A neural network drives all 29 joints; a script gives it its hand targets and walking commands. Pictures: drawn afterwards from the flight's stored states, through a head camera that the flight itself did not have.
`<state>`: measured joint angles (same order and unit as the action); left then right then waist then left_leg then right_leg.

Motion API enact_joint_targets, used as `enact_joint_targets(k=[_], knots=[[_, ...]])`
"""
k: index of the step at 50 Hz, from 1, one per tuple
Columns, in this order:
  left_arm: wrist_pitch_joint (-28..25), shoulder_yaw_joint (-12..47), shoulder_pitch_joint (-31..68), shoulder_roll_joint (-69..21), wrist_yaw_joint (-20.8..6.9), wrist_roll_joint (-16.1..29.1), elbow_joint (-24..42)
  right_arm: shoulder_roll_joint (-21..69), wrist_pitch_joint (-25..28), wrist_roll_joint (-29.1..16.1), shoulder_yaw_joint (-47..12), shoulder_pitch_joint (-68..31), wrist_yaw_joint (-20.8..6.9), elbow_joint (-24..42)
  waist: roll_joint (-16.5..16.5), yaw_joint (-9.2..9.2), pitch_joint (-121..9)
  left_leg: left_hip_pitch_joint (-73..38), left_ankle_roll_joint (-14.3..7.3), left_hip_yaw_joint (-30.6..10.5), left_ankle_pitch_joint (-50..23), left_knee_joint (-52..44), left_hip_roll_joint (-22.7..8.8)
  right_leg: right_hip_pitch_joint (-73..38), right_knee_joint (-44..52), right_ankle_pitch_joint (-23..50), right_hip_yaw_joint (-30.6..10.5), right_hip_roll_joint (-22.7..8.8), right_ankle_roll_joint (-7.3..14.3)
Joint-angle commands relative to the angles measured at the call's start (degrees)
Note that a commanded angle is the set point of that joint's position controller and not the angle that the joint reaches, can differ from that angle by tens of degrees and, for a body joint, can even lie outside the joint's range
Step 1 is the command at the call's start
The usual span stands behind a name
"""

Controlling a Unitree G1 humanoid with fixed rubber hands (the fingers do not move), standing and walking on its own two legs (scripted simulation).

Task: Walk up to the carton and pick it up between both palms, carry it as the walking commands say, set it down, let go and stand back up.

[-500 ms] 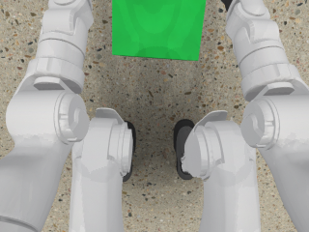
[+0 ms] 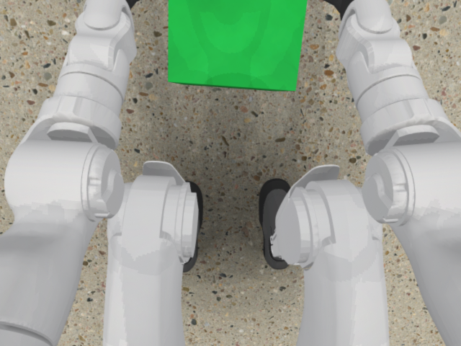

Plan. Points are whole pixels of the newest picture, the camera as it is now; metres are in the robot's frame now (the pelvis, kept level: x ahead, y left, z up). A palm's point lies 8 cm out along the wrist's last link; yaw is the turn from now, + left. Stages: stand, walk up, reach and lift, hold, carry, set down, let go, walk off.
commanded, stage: set down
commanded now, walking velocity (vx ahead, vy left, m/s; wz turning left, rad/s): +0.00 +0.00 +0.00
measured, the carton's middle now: (236, 8) +0.54 +0.02 -0.27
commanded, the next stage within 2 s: let go in 1.64 s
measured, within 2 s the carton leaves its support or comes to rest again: neither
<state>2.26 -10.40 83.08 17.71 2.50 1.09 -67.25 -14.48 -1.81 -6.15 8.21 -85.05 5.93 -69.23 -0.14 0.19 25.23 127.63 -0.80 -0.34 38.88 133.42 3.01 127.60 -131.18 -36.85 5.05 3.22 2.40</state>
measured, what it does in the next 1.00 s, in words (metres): rises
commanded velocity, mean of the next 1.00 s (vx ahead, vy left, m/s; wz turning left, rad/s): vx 0.00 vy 0.00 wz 0.00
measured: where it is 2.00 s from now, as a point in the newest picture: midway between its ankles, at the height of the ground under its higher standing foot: (230, 239)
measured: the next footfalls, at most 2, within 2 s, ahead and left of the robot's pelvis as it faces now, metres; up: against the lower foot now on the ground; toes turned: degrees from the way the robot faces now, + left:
none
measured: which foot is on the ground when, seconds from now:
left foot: down 0.00-1.00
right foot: down 0.00-1.00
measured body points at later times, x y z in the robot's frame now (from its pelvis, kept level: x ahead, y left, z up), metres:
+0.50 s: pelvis -0.02 +0.00 +0.02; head +0.35 +0.02 +0.26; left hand +0.54 +0.19 -0.14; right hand +0.55 -0.15 -0.12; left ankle +0.09 +0.11 -0.31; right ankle +0.10 -0.10 -0.31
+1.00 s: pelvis -0.03 +0.00 +0.14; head +0.33 +0.02 +0.39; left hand +0.54 +0.19 +0.01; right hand +0.55 -0.15 +0.03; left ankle +0.09 +0.11 -0.31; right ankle +0.10 -0.10 -0.31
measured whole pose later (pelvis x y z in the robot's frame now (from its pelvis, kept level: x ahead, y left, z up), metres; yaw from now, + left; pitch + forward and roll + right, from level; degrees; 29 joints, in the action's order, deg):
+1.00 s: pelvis -0.03 +0.00 +0.14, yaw +0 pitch +27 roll -4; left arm 18.2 -8.8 81.3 21.8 7.1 9.0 -42.2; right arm -17.1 -21.3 -9.9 8.3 -80.9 11.9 -38.4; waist -0.1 0.2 30.0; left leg 103.4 -0.3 -3.6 31.5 108.0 3.0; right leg 102.4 -104.5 -29.4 4.9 4.3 2.3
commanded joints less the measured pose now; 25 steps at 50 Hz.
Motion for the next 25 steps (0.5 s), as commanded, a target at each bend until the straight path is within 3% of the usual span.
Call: enact_joint_targets(k=[1, 2, 3, 4, 5, 6, 7, 8, 9, 10, 11, 12, 14, 15, 16, 17, 18, 19, 20, 21, 22, 23, 24, 25], knots=[[-3.4, 2.7, 12.1, 9.7, 2.1, 8.2, 5.7, -8.5, 2.6, -1.4, 0.0, -8.9, 2.0, 9.0, -1.9, -0.01, -66.0, -22.6, 1.6, -2.3, -31.5, -9.2, 0.6, -33.5, 8.4, 34.1, -9.3, 1.6, -3.1], [-3.4, 1.3, 11.2, 10.5, 2.7, 6.3, 4.5, -7.3, 2.3, -2.7, -0.1, -6.7, 1.8, 6.3, 1.8, 1.71, -63.0, -21.1, 1.8, -1.2, -28.3, -10.3, 0.0, -33.2, 8.7, 31.7, -9.7, 1.5, -2.7], [-3.7, 3.3, 12.0, 9.7, 2.2, 8.7, 5.6, -5.2, 2.1, -4.5, -2.5, -9.3, 1.3, 7.7, 0.5, 3.39, -64.4, -19.2, 1.7, -0.3, -28.8, -11.0, 0.1, -36.3, 9.2, 34.2, -10.1, 2.0, -2.5], [-3.6, 2.1, 13.1, 11.3, 2.5, 8.1, 7.5, -6.5, 2.0, -4.8, -1.0, -9.4, 1.5, 8.4, 0.4, 2.77, -66.8, -18.8, 1.6, -1.3, -29.4, -11.1, -0.5, -36.9, 7.5, 35.9, -10.1, 1.3, -2.3], [-3.4, 2.3, 13.1, 11.1, 2.5, 8.1, 5.9, -8.5, 2.0, -4.6, -1.3, -10.5, 1.9, 9.3, 1.0, 2.89, -67.4, -21.8, 1.7, -0.4, -28.3, -9.4, -0.5, -35.8, 8.7, 32.8, -10.4, 1.1, -2.5], [-3.5, 5.3, 13.4, 10.2, 2.3, 10.7, 8.1, -5.8, 2.0, -5.6, -2.6, -10.4, 1.7, 10.0, -0.2, 1.93, -67.9, -22.9, 1.0, -0.7, -28.0, -10.8, -0.3, -37.2, 9.0, 31.7, -9.2, 1.3, -3.0], [-3.1, 4.4, 14.7, 9.2, 2.3, 11.2, 9.9, -8.8, 2.3, -4.2, -0.7, -9.4, 2.1, 10.1, 0.7, -0.33, -70.3, -24.0, 1.6, -0.1, -28.6, -10.8, -0.3, -39.3, 9.4, 33.6, -8.9, 1.8, -2.4], [-2.9, 1.6, 12.0, 12.2, 2.8, 9.0, 7.2, -7.4, 1.6, -5.3, -1.1, -12.1, 2.7, 12.9, 0.9, 4.94, -68.6, -21.0, 1.3, 0.3, -27.6, -10.0, -0.7, -37.8, 9.5, 31.9, -10.4, 1.3, -2.6], [-2.8, 3.6, 15.6, 12.0, 3.2, 10.9, 11.4, -8.1, 1.1, -5.3, -1.5, -11.3, 2.7, 10.7, -0.4, 2.99, -71.8, -25.0, 1.4, -0.1, -29.1, -11.4, -0.6, -39.6, 9.8, 31.8, -9.7, 1.3, -2.9], [-2.5, 3.1, 16.1, 11.9, 3.1, 11.1, 12.1, -8.0, 1.0, -4.5, -0.9, -12.0, 2.9, 13.8, -0.2, 0.89, -71.6, -25.7, 0.8, 0.1, -26.9, -12.2, -0.3, -38.7, 11.0, 28.9, -8.7, 1.5, -3.0], [-2.0, 3.7, 16.8, 10.8, 3.5, 11.6, 13.1, -7.5, 0.2, -6.0, -1.9, -12.2, 3.0, 11.7, 0.0, 1.75, -76.0, -28.9, 1.4, 1.0, -29.2, -11.8, -0.2, -41.8, 11.2, 31.1, -9.0, 1.3, -3.0], [-2.3, 2.8, 15.7, 12.8, 4.0, 10.1, 16.5, -8.2, -0.3, -4.3, 1.2, -10.7, 3.5, 13.9, 2.8, 1.86, -80.0, -33.3, 1.0, 0.2, -30.2, -13.0, 0.4, -39.8, 10.4, 30.5, -8.0, 2.1, -3.0], [-1.4, 1.5, 15.0, 12.5, 4.7, 9.8, 15.0, -7.3, -0.7, -4.8, -0.7, -9.2, 3.8, 14.0, 1.9, 2.58, -80.3, -31.9, 1.3, 2.0, -26.7, -12.3, -0.1, -43.8, 12.7, 28.9, -9.0, 1.7, -2.5], [-1.4, 1.5, 16.3, 13.4, 4.9, 9.7, 20.3, -6.0, -1.5, -5.9, -1.9, -9.8, 4.3, 17.6, 0.6, 5.22, -87.5, -34.4, 1.0, 1.9, -28.5, -13.6, 0.2, -48.1, 11.7, 30.5, -8.5, 1.6, -2.9], [-0.3, 3.5, 16.3, 11.5, 5.3, 11.9, 20.8, -5.2, -2.1, -7.3, -2.7, -10.1, 4.7, 17.7, 1.0, 2.93, -89.0, -36.6, 0.8, 2.2, -28.6, -14.2, 0.2, -49.3, 13.2, 31.0, -7.7, 1.9, -2.9], [0.3, 4.2, 19.2, 12.0, 5.6, 12.6, 26.0, -6.8, -2.6, -7.4, -2.5, -12.5, 5.1, 23.5, -0.6, 1.64, -100.2, -44.5, 0.9, 1.7, -31.1, -13.8, 0.9, -54.5, 12.2, 33.0, -6.4, 2.1, -3.2], [1.6, 4.6, 21.1, 11.1, 5.9, 12.8, 32.9, -7.7, -3.6, -8.2, -2.2, -11.9, 5.8, 26.5, 3.0, 1.73, -106.2, -48.6, 1.1, 1.9, -31.4, -14.5, 0.9, -57.4, 12.6, 33.1, -6.7, 1.9, -2.2], [2.9, 5.5, 18.2, 11.0, 6.3, 13.5, 26.7, -7.8, -4.9, -9.5, -3.2, -13.8, 6.3, 26.7, 3.0, 3.28, -106.4, -48.1, 0.7, 2.9, -29.6, -15.0, 1.0, -56.5, 14.1, 30.2, -6.4, 2.1, -2.3], [4.3, 5.2, 16.9, 9.8, 5.9, 13.5, 22.0, -4.6, -6.1, -9.7, -4.2, -12.5, 5.7, 22.1, 0.6, 2.98, -96.9, -44.7, 0.3, 1.3, -27.5, -16.7, 0.4, -52.7, 14.7, 28.0, -5.6, 1.8, -2.8], [4.7, 4.2, 17.2, 10.5, 5.8, 13.4, 31.6, -7.5, -6.2, -9.2, -3.6, -13.3, 5.9, 31.9, 1.9, 2.44, -108.8, -49.2, 0.4, 3.0, -31.4, -15.8, 1.6, -61.6, 15.6, 34.4, -6.4, 2.4, -2.2], [5.3, 4.8, 18.3, 10.4, 6.3, 13.2, 38.6, -7.0, -7.1, -9.9, -4.2, -13.3, 6.2, 35.2, 2.3, 3.23, -115.2, -53.0, 0.1, 2.6, -33.4, -17.0, 2.0, -63.6, 15.8, 35.3, -6.5, 2.9, -1.9], [6.0, 3.4, 15.9, 11.2, 6.6, 12.0, 36.7, -7.2, -8.3, -10.0, -4.4, -13.2, 6.4, 38.0, 1.2, 4.41, -113.5, -47.9, -0.3, 3.7, -32.8, -16.5, 1.8, -65.8, 16.5, 37.7, -8.0, 2.7, -2.1], [7.1, 3.3, 17.2, 11.9, 6.2, 12.2, 33.3, -5.9, -9.0, -10.3, -4.2, -13.6, 6.8, 35.4, 0.5, 3.16, -110.1, -47.9, -0.4, 3.2, -28.3, -18.4, 1.3, -63.7, 17.2, 32.3, -6.8, 2.4, -2.4], [8.3, 4.9, 15.2, 10.0, 5.9, 13.8, 28.8, -9.1, -9.8, -7.4, -1.5, -13.1, 6.8, 32.0, -0.6, 0.03, -104.3, -45.9, -0.4, 2.4, -27.5, -19.2, 1.5, -61.1, 17.4, 30.5, -5.8, 2.1, -2.6]])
